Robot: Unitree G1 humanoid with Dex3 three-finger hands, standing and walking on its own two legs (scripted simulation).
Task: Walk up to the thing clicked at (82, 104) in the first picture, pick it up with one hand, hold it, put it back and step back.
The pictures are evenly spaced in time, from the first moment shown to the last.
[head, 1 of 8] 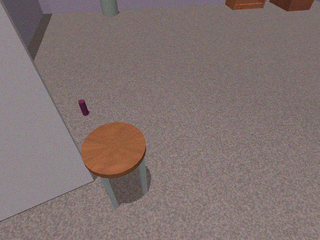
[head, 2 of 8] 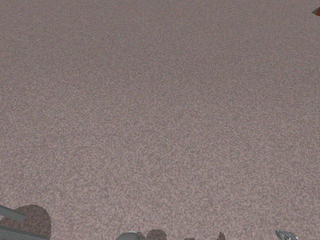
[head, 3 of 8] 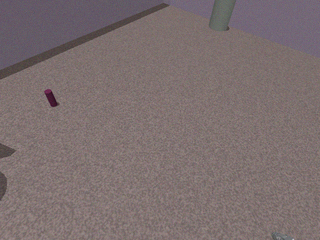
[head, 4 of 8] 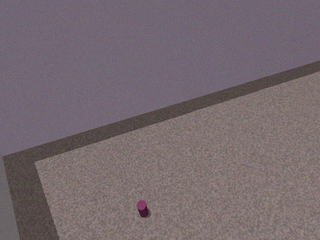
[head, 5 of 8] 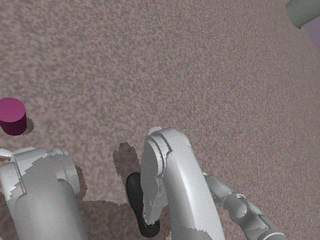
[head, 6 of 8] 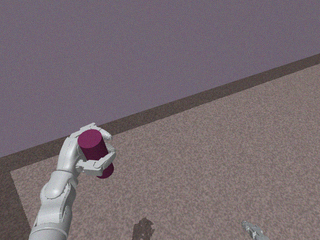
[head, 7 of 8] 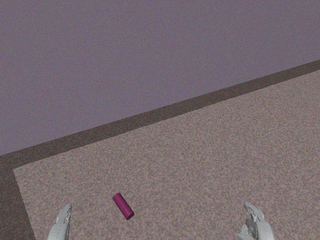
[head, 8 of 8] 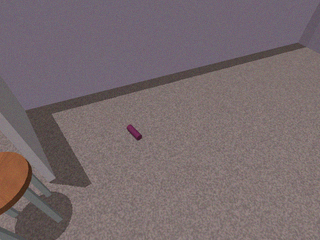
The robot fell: no
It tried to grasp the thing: yes
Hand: left
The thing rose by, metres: 0.71
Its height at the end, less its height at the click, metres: -0.05
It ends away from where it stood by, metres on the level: 0.10
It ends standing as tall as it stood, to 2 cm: no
